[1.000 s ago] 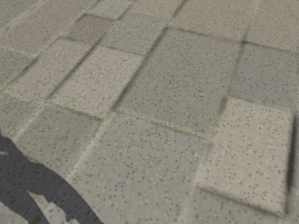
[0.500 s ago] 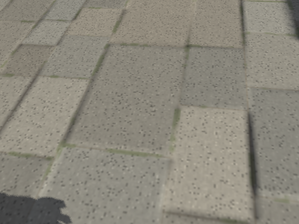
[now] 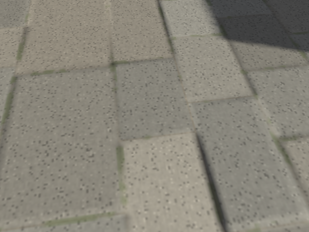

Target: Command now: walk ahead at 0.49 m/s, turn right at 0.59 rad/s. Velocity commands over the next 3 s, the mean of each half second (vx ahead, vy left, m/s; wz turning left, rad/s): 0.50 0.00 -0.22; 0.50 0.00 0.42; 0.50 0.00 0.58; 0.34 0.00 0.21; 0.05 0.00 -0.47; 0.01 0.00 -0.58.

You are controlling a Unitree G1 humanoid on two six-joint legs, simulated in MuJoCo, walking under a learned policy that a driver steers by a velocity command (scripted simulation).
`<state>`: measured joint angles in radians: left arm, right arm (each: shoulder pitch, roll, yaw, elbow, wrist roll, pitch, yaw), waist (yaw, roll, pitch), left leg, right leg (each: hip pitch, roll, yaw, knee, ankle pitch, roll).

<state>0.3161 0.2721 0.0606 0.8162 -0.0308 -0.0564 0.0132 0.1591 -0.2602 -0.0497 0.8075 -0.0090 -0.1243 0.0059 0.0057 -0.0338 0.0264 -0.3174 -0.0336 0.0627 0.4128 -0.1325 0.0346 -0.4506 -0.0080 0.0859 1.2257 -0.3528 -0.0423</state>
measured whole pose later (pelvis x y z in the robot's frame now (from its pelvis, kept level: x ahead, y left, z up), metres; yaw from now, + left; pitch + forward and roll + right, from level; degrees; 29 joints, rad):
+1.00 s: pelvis +0.54 -0.03 -0.02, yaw +12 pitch +2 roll +0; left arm 0.29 0.27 0.06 0.84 -0.02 -0.10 0.01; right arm 0.13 -0.28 -0.07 0.73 0.02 -0.06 0.05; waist 0.01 0.00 0.06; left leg -0.48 -0.07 0.05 0.64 -0.20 0.12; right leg -0.24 -0.04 -0.03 1.18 -0.48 0.01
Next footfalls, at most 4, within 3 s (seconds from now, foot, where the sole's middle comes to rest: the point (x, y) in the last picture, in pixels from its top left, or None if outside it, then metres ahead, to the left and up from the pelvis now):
0.36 right None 0.34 -0.18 -0.77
0.92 left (149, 191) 0.65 0.05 -0.77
1.40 right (170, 133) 0.97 -0.05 -0.77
1.88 left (103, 124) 1.02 0.31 -0.77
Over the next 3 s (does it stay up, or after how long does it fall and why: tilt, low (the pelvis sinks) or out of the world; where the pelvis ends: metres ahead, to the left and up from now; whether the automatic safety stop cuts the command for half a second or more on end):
stays up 1.03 0.16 0.01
